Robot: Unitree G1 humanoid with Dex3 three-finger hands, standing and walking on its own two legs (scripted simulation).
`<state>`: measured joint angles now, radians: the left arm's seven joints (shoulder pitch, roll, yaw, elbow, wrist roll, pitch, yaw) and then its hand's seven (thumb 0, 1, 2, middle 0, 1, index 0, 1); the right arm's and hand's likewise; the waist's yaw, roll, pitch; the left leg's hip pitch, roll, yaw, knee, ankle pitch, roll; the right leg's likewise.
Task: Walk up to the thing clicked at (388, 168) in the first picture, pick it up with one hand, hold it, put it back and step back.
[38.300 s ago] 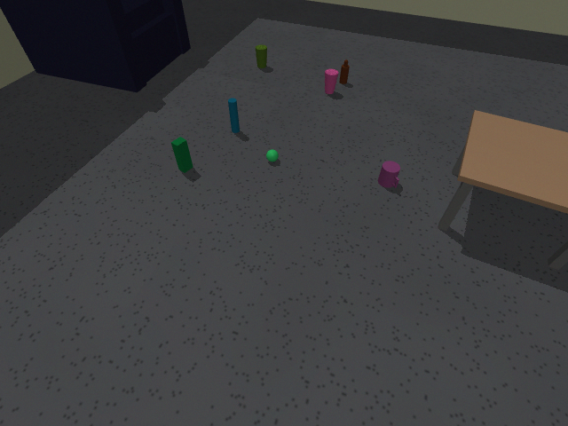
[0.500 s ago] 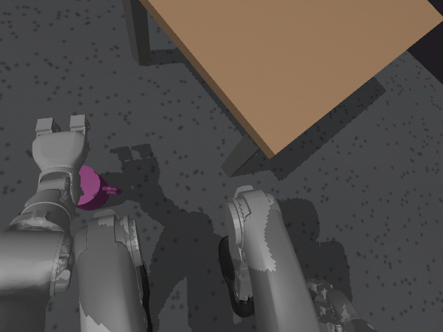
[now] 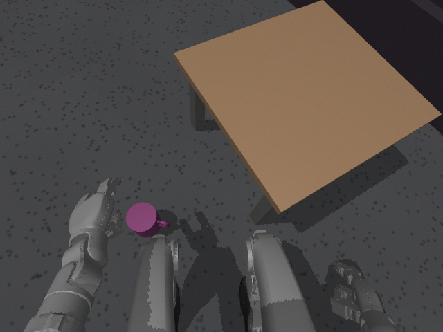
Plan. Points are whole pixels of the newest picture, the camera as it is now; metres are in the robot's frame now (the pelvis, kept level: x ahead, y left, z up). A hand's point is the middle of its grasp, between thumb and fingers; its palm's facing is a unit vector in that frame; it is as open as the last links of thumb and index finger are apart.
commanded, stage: home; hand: left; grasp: from above
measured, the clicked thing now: (149, 221) +0.40 +0.20 -0.44
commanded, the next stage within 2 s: none
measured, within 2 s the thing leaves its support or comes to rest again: neither
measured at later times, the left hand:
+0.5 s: hand (62, 260) +0.24 +0.19 +0.10, palm faces +0.04 -0.95 -0.32, open 7.4 cm
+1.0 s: hand (20, 276) +0.22 +0.19 +0.17, palm faces +0.12 -0.97 -0.19, open 7.4 cm
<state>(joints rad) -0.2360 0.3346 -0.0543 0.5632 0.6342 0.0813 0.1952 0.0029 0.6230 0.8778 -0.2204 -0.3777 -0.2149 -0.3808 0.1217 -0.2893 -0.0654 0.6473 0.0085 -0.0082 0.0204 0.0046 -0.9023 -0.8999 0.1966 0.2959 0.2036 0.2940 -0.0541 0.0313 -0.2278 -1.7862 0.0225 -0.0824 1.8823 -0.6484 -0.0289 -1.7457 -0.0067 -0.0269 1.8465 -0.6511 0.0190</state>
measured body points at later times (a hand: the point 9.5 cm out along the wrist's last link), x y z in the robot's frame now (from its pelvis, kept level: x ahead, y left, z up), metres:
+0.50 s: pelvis +0.05 +0.00 +0.17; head +0.11 +0.01 +0.62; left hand +0.24 +0.24 +0.12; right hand +0.22 -0.22 +0.08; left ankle +0.08 +0.13 -0.46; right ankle +0.08 -0.13 -0.46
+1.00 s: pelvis +0.07 +0.00 +0.22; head +0.09 +0.00 +0.67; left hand +0.21 +0.24 +0.19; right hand +0.26 -0.23 +0.17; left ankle +0.08 +0.13 -0.46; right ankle +0.08 -0.13 -0.46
